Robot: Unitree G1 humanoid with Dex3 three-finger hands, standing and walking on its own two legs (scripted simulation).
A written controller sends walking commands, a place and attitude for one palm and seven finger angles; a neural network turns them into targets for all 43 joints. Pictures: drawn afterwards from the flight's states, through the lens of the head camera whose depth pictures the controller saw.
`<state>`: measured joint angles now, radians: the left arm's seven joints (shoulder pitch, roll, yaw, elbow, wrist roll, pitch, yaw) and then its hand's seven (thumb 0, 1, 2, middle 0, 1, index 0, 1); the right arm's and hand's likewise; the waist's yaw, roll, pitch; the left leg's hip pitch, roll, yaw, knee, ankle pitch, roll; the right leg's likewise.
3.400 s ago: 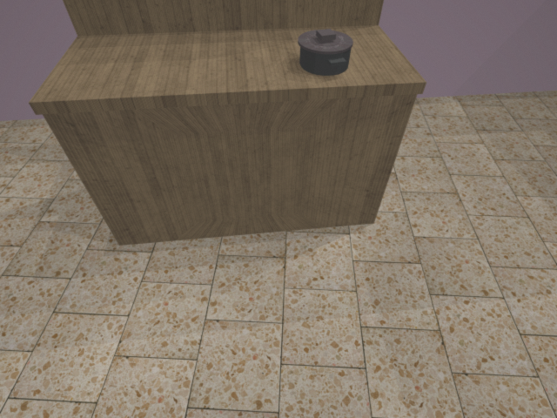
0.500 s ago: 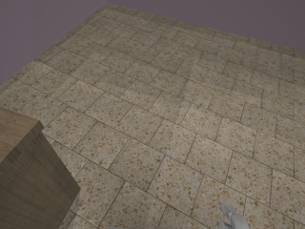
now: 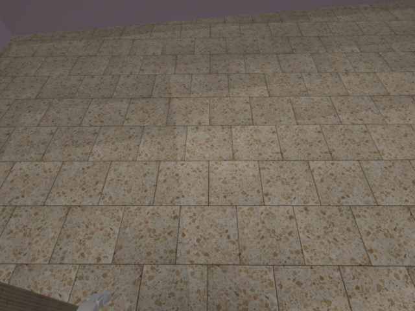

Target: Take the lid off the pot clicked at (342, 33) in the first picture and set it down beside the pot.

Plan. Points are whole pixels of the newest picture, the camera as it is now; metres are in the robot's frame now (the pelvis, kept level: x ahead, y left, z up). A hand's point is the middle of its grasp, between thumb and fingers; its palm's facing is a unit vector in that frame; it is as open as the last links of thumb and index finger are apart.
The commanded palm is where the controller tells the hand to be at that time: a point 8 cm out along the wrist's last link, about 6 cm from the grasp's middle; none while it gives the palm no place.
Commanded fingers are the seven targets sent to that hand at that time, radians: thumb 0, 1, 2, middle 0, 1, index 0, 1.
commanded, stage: walk to a spot facing it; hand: left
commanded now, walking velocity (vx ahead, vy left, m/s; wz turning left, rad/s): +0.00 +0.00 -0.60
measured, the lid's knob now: out of the picture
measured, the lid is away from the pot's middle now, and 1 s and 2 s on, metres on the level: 0.00 0.00 0.00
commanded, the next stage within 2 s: turn to face it in 0.98 s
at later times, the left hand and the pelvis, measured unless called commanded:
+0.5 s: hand out of the picture +0.11 +0.21 -0.16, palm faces -0.17 -0.97 -0.18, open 7.4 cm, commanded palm none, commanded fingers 0.00 0.90 0.90 -0.20 -0.30 -0.20 -0.30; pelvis +0.02 +0.02 +0.01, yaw -16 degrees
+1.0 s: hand (204, 226) +0.34 +0.02 -0.16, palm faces -0.53 -0.82 -0.23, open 7.4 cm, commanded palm none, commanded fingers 0.00 0.90 0.90 -0.20 -0.30 -0.20 -0.30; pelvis +0.12 -0.07 -0.01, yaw -33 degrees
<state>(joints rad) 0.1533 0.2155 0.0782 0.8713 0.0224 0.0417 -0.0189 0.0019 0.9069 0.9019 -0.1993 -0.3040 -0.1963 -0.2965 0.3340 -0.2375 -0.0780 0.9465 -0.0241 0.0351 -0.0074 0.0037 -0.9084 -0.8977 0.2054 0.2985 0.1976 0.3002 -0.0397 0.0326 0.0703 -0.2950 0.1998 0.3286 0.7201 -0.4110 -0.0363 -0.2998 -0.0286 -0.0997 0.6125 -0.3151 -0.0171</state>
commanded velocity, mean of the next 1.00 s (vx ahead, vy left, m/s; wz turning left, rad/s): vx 0.13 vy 0.00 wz -0.60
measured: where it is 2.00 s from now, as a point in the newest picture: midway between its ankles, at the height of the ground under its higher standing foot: outside the picture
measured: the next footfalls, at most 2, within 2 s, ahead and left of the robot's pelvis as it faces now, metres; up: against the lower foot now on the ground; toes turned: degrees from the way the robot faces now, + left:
left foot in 0.44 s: +0.06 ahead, +0.12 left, +0.00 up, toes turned -11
right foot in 0.90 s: +0.19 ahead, -0.18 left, +0.00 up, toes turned -38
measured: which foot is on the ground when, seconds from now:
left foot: up 0.00-0.42, down 0.44-0.90, up 0.92-1.00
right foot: down 0.00-0.44, up 0.46-0.88, down 0.90-1.00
